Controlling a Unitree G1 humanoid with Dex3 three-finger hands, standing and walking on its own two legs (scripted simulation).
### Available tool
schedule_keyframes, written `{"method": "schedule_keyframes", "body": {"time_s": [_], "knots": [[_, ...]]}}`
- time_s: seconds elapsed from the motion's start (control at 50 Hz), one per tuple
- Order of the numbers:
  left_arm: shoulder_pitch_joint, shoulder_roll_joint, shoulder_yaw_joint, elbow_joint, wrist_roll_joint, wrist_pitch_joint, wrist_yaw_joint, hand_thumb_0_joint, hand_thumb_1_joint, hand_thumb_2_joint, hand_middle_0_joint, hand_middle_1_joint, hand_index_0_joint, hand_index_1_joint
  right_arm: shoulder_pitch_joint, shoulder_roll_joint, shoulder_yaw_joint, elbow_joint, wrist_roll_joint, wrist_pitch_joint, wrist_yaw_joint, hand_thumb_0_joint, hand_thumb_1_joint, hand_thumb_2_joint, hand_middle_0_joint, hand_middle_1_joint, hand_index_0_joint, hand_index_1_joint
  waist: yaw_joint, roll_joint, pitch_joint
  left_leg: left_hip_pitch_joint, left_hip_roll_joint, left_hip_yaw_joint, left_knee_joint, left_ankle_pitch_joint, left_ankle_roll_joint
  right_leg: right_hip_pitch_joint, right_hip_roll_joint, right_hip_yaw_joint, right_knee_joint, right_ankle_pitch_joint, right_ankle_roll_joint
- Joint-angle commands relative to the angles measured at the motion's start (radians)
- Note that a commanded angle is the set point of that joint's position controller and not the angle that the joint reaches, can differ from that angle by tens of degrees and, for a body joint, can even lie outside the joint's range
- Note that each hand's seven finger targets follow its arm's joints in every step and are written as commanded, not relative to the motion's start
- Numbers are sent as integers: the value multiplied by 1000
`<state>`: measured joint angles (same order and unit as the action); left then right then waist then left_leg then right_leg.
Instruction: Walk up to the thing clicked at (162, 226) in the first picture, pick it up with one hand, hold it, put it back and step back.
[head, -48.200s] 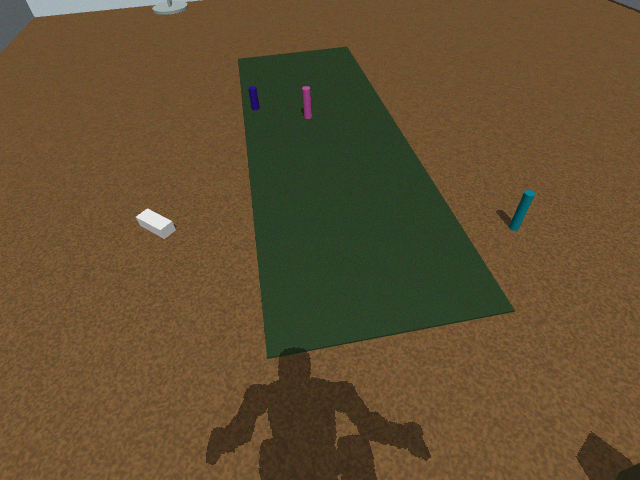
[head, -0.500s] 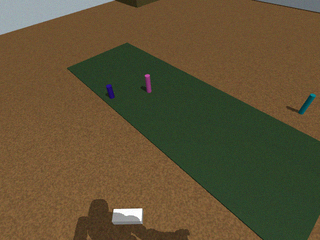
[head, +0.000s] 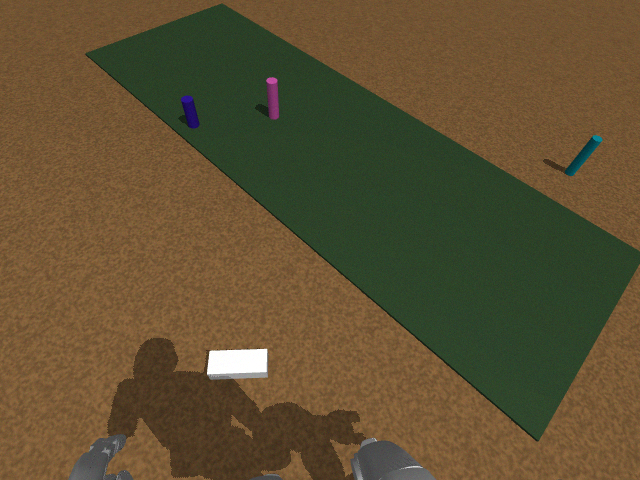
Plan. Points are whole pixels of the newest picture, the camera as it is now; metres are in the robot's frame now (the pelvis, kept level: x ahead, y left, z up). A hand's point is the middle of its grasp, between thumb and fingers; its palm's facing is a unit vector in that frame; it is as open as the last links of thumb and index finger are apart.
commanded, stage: step back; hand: left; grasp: from above
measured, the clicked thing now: (238, 364) +0.49 +0.22 -0.73
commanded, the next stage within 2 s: none
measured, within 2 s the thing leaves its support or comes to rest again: neither
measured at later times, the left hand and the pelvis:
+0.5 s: hand out of the picture -0.02 +0.22 -0.13, palm faces -0.09 -0.91 -0.41, open 7.4 cm; pelvis -0.12 -0.03 +0.00, yaw -6 degrees
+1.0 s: hand out of the picture -0.16 +0.24 -0.15, palm faces -0.01 -0.94 -0.35, open 7.4 cm; pelvis -0.26 -0.02 +0.01, yaw -2 degrees
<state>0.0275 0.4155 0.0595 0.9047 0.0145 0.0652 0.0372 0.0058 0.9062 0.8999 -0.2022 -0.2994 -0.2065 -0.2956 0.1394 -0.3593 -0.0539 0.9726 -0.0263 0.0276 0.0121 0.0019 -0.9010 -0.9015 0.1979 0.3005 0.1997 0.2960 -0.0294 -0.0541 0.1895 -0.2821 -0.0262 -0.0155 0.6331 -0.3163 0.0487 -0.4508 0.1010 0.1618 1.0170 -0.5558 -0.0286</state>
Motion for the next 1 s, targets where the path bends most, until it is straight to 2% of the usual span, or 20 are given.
{"method": "schedule_keyframes", "body": {"time_s": [0.0,0.2,0.28,0.32,0.34,0.36,0.38,0.4,0.46,0.48,0.58,0.66,0.72,0.74,0.76,0.78,0.8,0.84,0.88,0.98], "knots": [[122,162,42,-57,-10,-8,4,0,900,900,-200,-300,-200,-300,-80,-268,-65,-122,-10,-27,-42,0,-900,-900,200,300,200,300,61,198,-199,122,249,-217,-211,578,131,-56,16,64,219,76,4],[114,148,63,-132,2,-32,-13,0,900,900,-200,-300,-200,-300,53,-271,-71,-158,-3,-27,-46,0,-900,-900,200,300,200,300,-21,199,-261,293,312,-235,-149,572,213,-18,-50,-29,-78,21,58],[216,137,69,-93,7,-34,-22,0,900,900,-200,-300,-200,-300,-16,-285,-70,-185,1,-13,-38,0,-900,-900,200,300,200,300,23,227,-290,164,294,-204,-127,420,163,151,-82,-105,-330,111,33],[308,131,75,-52,14,-40,-23,0,900,900,-200,-300,-200,-300,-73,-280,-67,-194,13,0,-34,0,-900,-900,200,300,200,300,78,201,-296,44,257,-157,-61,301,101,307,-88,-127,-567,319,7],[293,170,86,-59,25,-46,-20,0,900,900,-200,-300,-200,-300,-63,-246,-54,-190,22,5,-32,0,-900,-900,200,300,200,300,73,108,-268,-73,190,-126,2,167,44,349,-142,-12,-629,352,-6],[249,249,107,-87,33,-53,-21,0,900,900,-200,-300,-200,-300,-39,-196,-41,-195,30,7,-30,0,-900,-900,200,300,200,300,51,-139,-211,-263,5,-63,179,-114,-32,352,-314,287,-680,380,-70],[167,306,114,-132,24,-48,-25,0,900,900,-200,-300,-200,-300,-52,-200,-46,-192,24,14,-44,0,-900,-900,200,300,200,300,70,-172,-160,-215,-83,-82,404,-309,-57,135,-465,367,-732,355,-242],[96,318,113,-166,35,-53,-19,0,900,900,-200,-300,-200,-300,-35,-234,-63,-175,18,17,-49,0,-900,-900,200,300,200,300,61,-192,-112,-139,-49,-127,547,-310,-63,-19,-513,433,-758,343,-291],[1,194,86,-191,21,-58,-13,0,900,900,-200,-300,-200,-300,49,-229,-52,-122,36,11,-39,0,-900,-900,200,300,200,300,-14,-84,-76,-158,-106,-159,601,-153,-55,44,-305,89,-667,543,-159],[6,185,88,-192,23,-56,-13,0,900,900,-200,-300,-200,-300,62,-215,-41,-121,37,7,-42,0,-900,-900,200,300,200,300,-10,-101,-92,-187,-117,-147,598,-137,-65,96,-281,53,-642,571,-141],[156,152,84,-189,26,-49,-1,0,900,900,-200,-300,-200,-300,31,-209,-26,-159,28,-12,-48,0,-900,-900,200,300,200,300,86,-101,-207,-271,-61,-107,342,-210,-88,463,-327,73,-551,736,-189],[166,177,80,-197,14,-35,-3,0,900,900,-200,-300,-200,-300,76,-203,-34,-156,17,-18,-45,0,-900,-900,200,300,200,300,83,-150,-272,-124,-11,-26,59,-181,-66,466,-343,73,-482,814,-178],[100,187,69,-224,2,-19,-11,0,900,900,-200,-300,-200,-300,160,-215,-51,-125,3,-24,-38,0,-900,-900,200,300,200,300,17,-67,-296,87,14,-22,-234,171,-26,302,-286,9,-395,662,-89],[97,158,63,-232,0,-15,-14,0,900,900,-200,-300,-200,-300,152,-268,-69,-134,-10,-26,-38,0,-900,-900,200,300,200,300,21,69,-298,156,155,-221,-244,254,23,154,-210,-35,-313,464,-38],[85,126,58,-238,-6,-17,-13,0,900,900,-200,-300,-200,-300,97,-347,-81,-153,-21,-22,-32,0,-900,-900,200,300,200,300,29,272,-249,188,329,-438,-284,390,126,-38,-43,-145,-144,78,6],[12,165,78,-244,5,-17,2,0,900,900,-200,-300,-200,-300,85,-403,-93,-177,-18,-21,-28,0,-900,-900,200,300,200,300,-37,313,-221,29,441,-533,-298,429,262,-1,-23,-45,52,-119,20],[14,180,82,-225,13,-17,5,0,900,900,-200,-300,-200,-300,46,-374,-89,-178,-19,-25,-35,0,-900,-900,200,300,200,300,-22,259,-172,-59,436,-518,-304,414,274,29,-26,18,174,-98,17],[91,155,78,-182,-7,-14,-7,0,900,900,-200,-300,-200,-300,-39,-284,-60,-197,-23,-28,-42,0,-900,-900,200,300,200,300,45,165,-156,-3,296,-278,-252,512,190,-16,15,56,265,13,6],[174,154,80,-156,-8,-13,-12,0,900,900,-200,-300,-200,-300,-59,-257,-56,-204,-12,-29,-43,0,-900,-900,200,300,200,300,81,164,-149,40,236,-194,-235,467,145,-58,36,40,281,82,10],[161,133,71,-165,7,-33,-10,0,900,900,-200,-300,-200,-300,39,-247,-68,-198,2,-23,-45,0,-900,-900,200,300,200,300,6,211,-212,278,271,-199,-165,521,210,-88,-13,-6,57,49,73]]}}
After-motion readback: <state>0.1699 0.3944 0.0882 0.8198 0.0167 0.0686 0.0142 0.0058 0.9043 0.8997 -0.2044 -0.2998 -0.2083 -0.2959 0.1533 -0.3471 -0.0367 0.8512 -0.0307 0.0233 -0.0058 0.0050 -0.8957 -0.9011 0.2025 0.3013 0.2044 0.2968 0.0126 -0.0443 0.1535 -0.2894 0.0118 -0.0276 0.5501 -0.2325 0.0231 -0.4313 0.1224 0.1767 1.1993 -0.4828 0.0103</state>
